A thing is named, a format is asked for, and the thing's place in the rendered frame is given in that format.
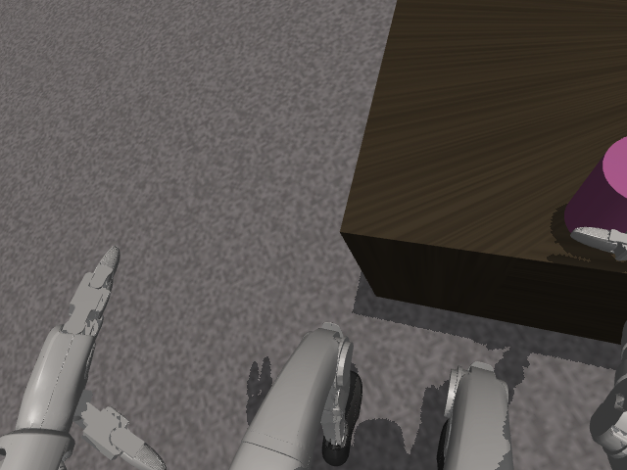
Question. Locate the right robot arm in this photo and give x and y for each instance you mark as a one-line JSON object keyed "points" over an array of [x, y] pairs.
{"points": [[608, 425]]}

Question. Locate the left robot arm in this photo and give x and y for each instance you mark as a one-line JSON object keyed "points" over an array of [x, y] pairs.
{"points": [[35, 449]]}

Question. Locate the left robot hand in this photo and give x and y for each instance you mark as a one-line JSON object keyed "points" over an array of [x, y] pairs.
{"points": [[55, 397]]}

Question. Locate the can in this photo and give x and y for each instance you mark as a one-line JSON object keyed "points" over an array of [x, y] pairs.
{"points": [[601, 201]]}

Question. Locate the right robot hand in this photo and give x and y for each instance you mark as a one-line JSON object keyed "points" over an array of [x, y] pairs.
{"points": [[611, 241]]}

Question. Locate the left robot foot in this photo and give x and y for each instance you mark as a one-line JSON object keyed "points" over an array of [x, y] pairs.
{"points": [[338, 455]]}

